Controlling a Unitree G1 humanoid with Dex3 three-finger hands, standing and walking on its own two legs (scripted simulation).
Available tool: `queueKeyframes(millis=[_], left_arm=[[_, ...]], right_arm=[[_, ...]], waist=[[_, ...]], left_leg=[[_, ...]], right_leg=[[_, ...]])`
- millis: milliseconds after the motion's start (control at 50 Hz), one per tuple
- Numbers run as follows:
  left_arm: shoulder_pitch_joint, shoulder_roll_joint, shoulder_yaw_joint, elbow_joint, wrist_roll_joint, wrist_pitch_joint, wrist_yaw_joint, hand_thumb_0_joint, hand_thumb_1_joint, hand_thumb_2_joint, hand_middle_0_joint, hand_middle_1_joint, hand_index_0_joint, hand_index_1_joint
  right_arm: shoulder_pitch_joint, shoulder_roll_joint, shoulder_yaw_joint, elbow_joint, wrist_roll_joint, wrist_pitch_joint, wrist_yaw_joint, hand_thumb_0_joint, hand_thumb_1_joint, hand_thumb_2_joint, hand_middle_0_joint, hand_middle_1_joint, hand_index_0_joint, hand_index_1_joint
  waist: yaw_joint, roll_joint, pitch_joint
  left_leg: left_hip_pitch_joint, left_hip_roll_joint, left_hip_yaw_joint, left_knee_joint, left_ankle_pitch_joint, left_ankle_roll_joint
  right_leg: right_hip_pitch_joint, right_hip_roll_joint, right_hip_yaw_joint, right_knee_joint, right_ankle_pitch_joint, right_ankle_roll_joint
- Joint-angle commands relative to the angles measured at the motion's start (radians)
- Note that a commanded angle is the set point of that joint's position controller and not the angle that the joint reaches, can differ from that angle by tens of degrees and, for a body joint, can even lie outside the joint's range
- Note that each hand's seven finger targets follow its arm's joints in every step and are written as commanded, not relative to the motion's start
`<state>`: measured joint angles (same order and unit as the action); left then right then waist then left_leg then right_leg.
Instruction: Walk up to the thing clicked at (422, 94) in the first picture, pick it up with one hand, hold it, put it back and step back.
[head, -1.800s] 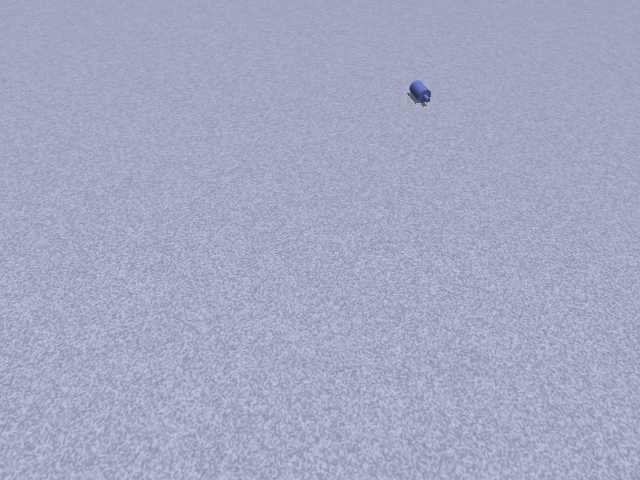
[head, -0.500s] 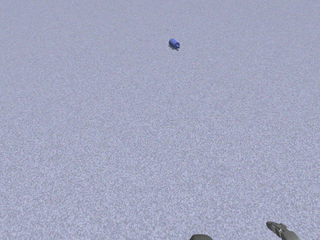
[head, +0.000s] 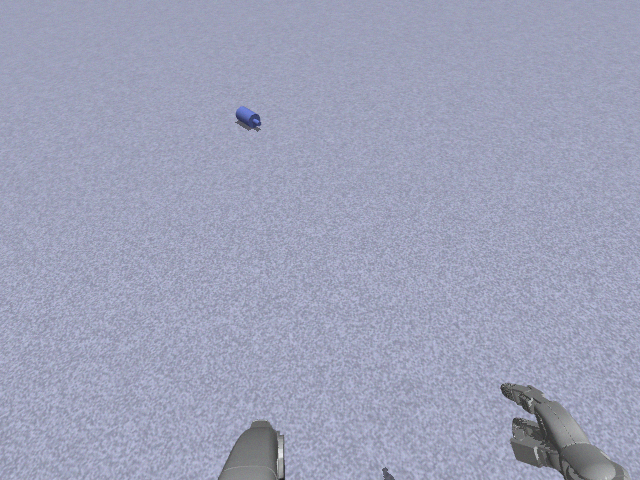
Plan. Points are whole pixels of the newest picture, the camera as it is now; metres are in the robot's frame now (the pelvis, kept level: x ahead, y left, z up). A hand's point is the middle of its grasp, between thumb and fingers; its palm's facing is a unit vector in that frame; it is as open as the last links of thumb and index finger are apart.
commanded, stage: walk up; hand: left
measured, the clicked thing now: (250, 118) +2.00 +0.50 -0.73
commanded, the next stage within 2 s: none
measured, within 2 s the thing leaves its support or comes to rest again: neither
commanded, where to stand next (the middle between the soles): +1.57 +0.64 m, yaw -46 degrees
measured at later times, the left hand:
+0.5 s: hand (157, 253) +0.53 +0.36 -0.12, palm faces -0.32 -0.85 -0.43, open 7.4 cm
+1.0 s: hand (130, 196) +0.74 +0.51 -0.16, palm faces -0.35 -0.78 -0.51, open 7.4 cm
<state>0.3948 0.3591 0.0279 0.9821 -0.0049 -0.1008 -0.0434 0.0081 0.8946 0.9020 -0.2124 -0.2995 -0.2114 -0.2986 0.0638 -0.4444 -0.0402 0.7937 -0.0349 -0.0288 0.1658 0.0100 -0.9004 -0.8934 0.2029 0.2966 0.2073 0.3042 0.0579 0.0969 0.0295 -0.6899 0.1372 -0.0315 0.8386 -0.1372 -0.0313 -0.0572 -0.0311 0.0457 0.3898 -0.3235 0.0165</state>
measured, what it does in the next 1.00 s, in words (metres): walks ahead, turning right: left foot, then right foot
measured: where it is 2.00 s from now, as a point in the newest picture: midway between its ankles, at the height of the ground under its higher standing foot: (257, 252)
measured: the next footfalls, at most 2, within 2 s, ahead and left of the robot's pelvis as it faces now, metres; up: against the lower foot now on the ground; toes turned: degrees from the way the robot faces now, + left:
left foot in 0.12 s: +0.27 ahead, +0.17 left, +0.00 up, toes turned -1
right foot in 0.56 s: +0.47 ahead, +0.02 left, +0.00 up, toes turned -24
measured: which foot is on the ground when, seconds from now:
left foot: up 0.00-0.10, down 0.12-0.58, up 0.60-0.96, down 0.98-1.00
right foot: down 0.00-0.14, up 0.16-0.54, down 0.56-1.00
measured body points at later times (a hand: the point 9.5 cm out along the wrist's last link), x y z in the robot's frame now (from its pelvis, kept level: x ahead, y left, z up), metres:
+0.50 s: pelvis +0.31 +0.13 +0.00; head +0.32 +0.13 +0.45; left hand +0.55 +0.41 -0.09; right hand +0.19 -0.18 -0.11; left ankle +0.23 +0.18 -0.74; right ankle +0.40 -0.01 -0.71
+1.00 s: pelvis +0.60 +0.22 -0.03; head +0.61 +0.21 +0.42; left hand +0.75 +0.55 -0.12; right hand +0.59 -0.14 -0.12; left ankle +0.77 +0.35 -0.74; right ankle +0.44 +0.04 -0.73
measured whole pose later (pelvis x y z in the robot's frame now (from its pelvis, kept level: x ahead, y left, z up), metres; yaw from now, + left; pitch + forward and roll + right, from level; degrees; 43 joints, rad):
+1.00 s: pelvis +0.60 +0.22 -0.03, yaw -23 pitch -1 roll -2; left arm 0.34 0.46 0.07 0.98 0.03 -0.09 0.03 0.01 0.89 0.90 -0.21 -0.30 -0.21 -0.30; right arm 0.17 -0.47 -0.14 0.79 -0.05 0.01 0.14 0.01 -0.90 -0.89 0.20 0.30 0.20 0.30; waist 0.01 0.07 0.04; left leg -0.50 0.16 -0.02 0.71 -0.21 -0.05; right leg -0.18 -0.14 0.03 0.67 -0.47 0.04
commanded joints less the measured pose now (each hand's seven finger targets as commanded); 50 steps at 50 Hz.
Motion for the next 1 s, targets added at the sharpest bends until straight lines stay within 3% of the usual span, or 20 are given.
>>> queueKeyframes(millis=[0,80,100,120,140,160,200,240,320,460,540,560,580,600,620,680,720,900,960,980], left_arm=[[-0.143,0.392,0.106,-0.130,-0.003,-0.055,0.042,0.000,0.900,0.900,-0.200,-0.300,-0.200,-0.300],[-0.226,0.343,0.084,-0.172,0.026,-0.025,0.062,0.000,0.900,0.900,-0.200,-0.300,-0.200,-0.300],[-0.148,0.246,0.054,-0.157,0.034,-0.020,0.062,0.000,0.900,0.900,-0.200,-0.300,-0.200,-0.300],[-0.085,0.160,0.011,-0.149,0.011,-0.017,0.064,0.000,0.900,0.900,-0.200,-0.300,-0.200,-0.300],[0.020,0.204,0.013,-0.134,-0.012,-0.009,0.080,0.000,0.900,0.900,-0.200,-0.300,-0.200,-0.300],[0.018,0.253,0.021,-0.102,-0.008,-0.005,0.082,0.000,0.900,0.900,-0.200,-0.300,-0.200,-0.300],[-0.068,0.334,0.056,-0.067,-0.028,0.000,0.052,0.000,0.900,0.900,-0.200,-0.300,-0.200,-0.300],[-0.076,0.337,0.071,-0.032,-0.042,0.023,0.041,0.000,0.900,0.900,-0.200,-0.300,-0.200,-0.300],[-0.179,0.255,0.051,-0.073,-0.024,0.034,0.028,0.000,0.900,0.900,-0.200,-0.300,-0.200,-0.300],[-0.346,0.217,0.041,-0.112,-0.027,0.052,0.031,0.000,0.900,0.900,-0.200,-0.300,-0.200,-0.300],[-0.040,0.283,0.093,-0.020,-0.015,0.057,0.063,0.000,0.900,0.900,-0.200,-0.300,-0.200,-0.300],[0.095,0.337,0.124,0.005,-0.004,0.056,0.080,0.000,0.900,0.900,-0.200,-0.300,-0.200,-0.300],[0.121,0.389,0.144,-0.019,-0.001,0.057,0.095,0.000,0.900,0.900,-0.200,-0.300,-0.200,-0.300],[0.030,0.433,0.144,-0.056,-0.002,0.057,0.116,0.000,0.900,0.900,-0.200,-0.300,-0.200,-0.300],[-0.068,0.436,0.142,-0.089,-0.014,0.056,0.130,0.000,0.900,0.900,-0.200,-0.300,-0.200,-0.300],[-0.198,0.328,0.105,-0.121,-0.025,0.013,0.127,0.000,0.900,0.900,-0.200,-0.300,-0.200,-0.300],[-0.246,0.314,0.108,-0.121,-0.010,-0.013,0.107,0.000,0.900,0.900,-0.200,-0.300,-0.200,-0.300],[-0.187,0.395,0.116,-0.118,0.029,-0.041,0.093,0.000,0.900,0.900,-0.200,-0.300,-0.200,-0.300],[-0.172,0.336,0.095,-0.123,0.041,-0.017,0.101,0.000,0.900,0.900,-0.200,-0.300,-0.200,-0.300],[-0.109,0.247,0.066,-0.119,0.036,-0.012,0.102,0.000,0.900,0.900,-0.200,-0.300,-0.200,-0.300]], right_arm=[[-0.123,-0.176,-0.077,-0.113,0.005,-0.023,-0.006,0.000,-0.900,-0.900,0.200,0.300,0.200,0.300],[0.331,-0.232,-0.141,0.025,0.018,-0.031,-0.022,0.000,-0.900,-0.900,0.200,0.300,0.200,0.300],[0.469,-0.290,-0.163,0.057,0.006,-0.038,-0.052,0.000,-0.900,-0.900,0.200,0.300,0.200,0.300],[0.449,-0.363,-0.181,0.048,-0.002,-0.050,-0.072,0.000,-0.900,-0.900,0.200,0.300,0.200,0.300],[0.244,-0.412,-0.186,-0.010,0.031,-0.056,-0.077,0.000,-0.900,-0.900,0.200,0.300,0.200,0.300],[0.118,-0.398,-0.192,-0.035,0.045,-0.049,-0.078,0.000,-0.900,-0.900,0.200,0.300,0.200,0.300],[0.059,-0.263,-0.159,-0.051,0.023,-0.055,-0.088,0.000,-0.900,-0.900,0.200,0.300,0.200,0.300],[0.106,-0.201,-0.137,-0.025,0.017,-0.066,-0.095,0.000,-0.900,-0.900,0.200,0.300,0.200,0.300],[0.225,-0.151,-0.125,0.008,0.011,-0.072,-0.100,0.000,-0.900,-0.900,0.200,0.300,0.200,0.300],[0.208,-0.148,-0.131,-0.041,-0.022,-0.030,-0.100,0.000,-0.900,-0.900,0.200,0.300,0.200,0.300],[0.154,-0.153,-0.128,-0.102,-0.022,-0.016,-0.110,0.000,-0.900,-0.900,0.200,0.300,0.200,0.300],[0.185,-0.129,-0.113,-0.105,-0.021,-0.012,-0.114,0.000,-0.900,-0.900,0.200,0.300,0.200,0.300],[0.260,-0.097,-0.094,-0.110,-0.009,-0.007,-0.115,0.000,-0.900,-0.900,0.200,0.300,0.200,0.300],[0.269,-0.217,-0.120,-0.108,-0.005,0.008,-0.123,0.000,-0.900,-0.900,0.200,0.300,0.200,0.300],[0.229,-0.254,-0.127,-0.106,-0.006,0.008,-0.128,0.000,-0.900,-0.900,0.200,0.300,0.200,0.300],[0.207,-0.194,-0.114,-0.060,0.005,-0.010,-0.098,0.000,-0.900,-0.900,0.200,0.300,0.200,0.300],[0.235,-0.164,-0.106,-0.048,-0.011,0.018,-0.073,0.000,-0.900,-0.900,0.200,0.300,0.200,0.300],[0.137,-0.155,-0.134,-0.065,-0.014,0.028,-0.019,0.000,-0.900,-0.900,0.200,0.300,0.200,0.300],[0.366,-0.212,-0.172,0.014,-0.026,0.023,-0.038,0.000,-0.900,-0.900,0.200,0.300,0.200,0.300],[0.464,-0.277,-0.192,0.027,-0.039,0.016,-0.053,0.000,-0.900,-0.900,0.200,0.300,0.200,0.300]], waist=[[-0.061,-0.152,0.011],[-0.270,-0.055,-0.217],[-0.306,0.161,-0.257],[-0.276,0.380,-0.208],[-0.142,0.363,-0.170],[-0.097,0.289,-0.131],[-0.092,0.093,-0.059],[-0.097,0.061,-0.083],[-0.114,0.003,-0.075],[-0.147,0.005,0.034],[0.017,-0.057,-0.125],[0.092,-0.188,-0.197],[0.078,-0.336,-0.262],[0.058,-0.188,-0.261],[0.039,-0.131,-0.167],[-0.066,-0.059,-0.038],[-0.119,-0.121,0.044],[-0.115,-0.240,-0.005],[-0.242,-0.034,-0.130],[-0.301,0.189,-0.143]], left_leg=[[0.286,-0.020,0.023,-0.138,0.130,-0.014],[0.756,-0.038,-0.026,-0.255,-0.066,0.055],[0.909,0.043,-0.163,-0.339,-0.329,0.047],[0.917,0.221,-0.449,-0.486,-0.632,0.024],[0.807,0.292,-0.735,-0.752,-0.732,0.051],[0.660,0.300,-0.724,-0.821,-0.836,0.074],[0.485,0.155,-0.316,-0.725,-0.512,-0.049],[0.543,0.083,-0.106,-0.656,-0.248,-0.056],[0.681,0.066,0.049,-0.599,0.253,-0.005],[0.595,0.036,0.192,-0.586,0.334,-0.035],[0.346,-0.003,0.247,-0.183,0.473,-0.101],[0.150,-0.075,0.229,0.127,0.178,-0.139],[-0.116,-0.129,0.115,0.405,-0.480,-0.128],[-0.197,-0.089,-0.147,0.586,-0.477,-0.122],[-0.210,-0.040,-0.184,0.630,-0.446,-0.125],[0.009,-0.017,-0.114,0.407,-0.180,-0.027],[0.115,0.005,-0.084,0.289,-0.113,0.010],[0.431,0.030,0.062,-0.130,0.060,0.011],[0.719,-0.058,0.102,-0.217,-0.148,0.053],[0.807,0.036,-0.067,-0.358,-0.368,0.087]], right_leg=[[-0.277,-0.129,0.071,-0.199,0.014,-0.172],[-0.312,-0.126,0.090,0.374,0.264,-0.137],[-0.499,-0.019,0.048,0.687,-0.059,-0.095],[-0.693,0.087,0.043,0.936,-0.266,-0.093],[-0.738,0.083,0.073,1.047,-0.188,-0.126],[-0.693,-0.008,0.121,1.064,-0.089,-0.140],[-0.570,-0.063,0.120,0.912,0.103,-0.094],[-0.538,-0.066,0.077,0.762,0.203,-0.057],[-0.564,-0.030,0.012,0.600,0.191,-0.028],[-0.386,0.013,-0.188,0.223,0.255,-0.045],[0.169,0.025,-0.194,0.115,0.170,-0.107],[0.379,-0.069,-0.026,0.065,0.063,-0.175],[0.518,-0.387,0.471,0.066,-0.111,-0.322],[0.408,-0.501,0.788,-0.042,-0.295,-0.423],[0.265,-0.512,0.779,-0.128,-0.369,-0.438],[-0.025,-0.255,0.298,-0.124,-0.002,-0.250],[-0.211,-0.167,0.126,-0.132,0.047,-0.192],[-0.407,-0.146,-0.016,-0.001,0.095,-0.160],[-0.484,-0.100,-0.053,0.436,0.144,-0.122],[-0.628,-0.012,-0.096,0.727,-0.011,-0.082]])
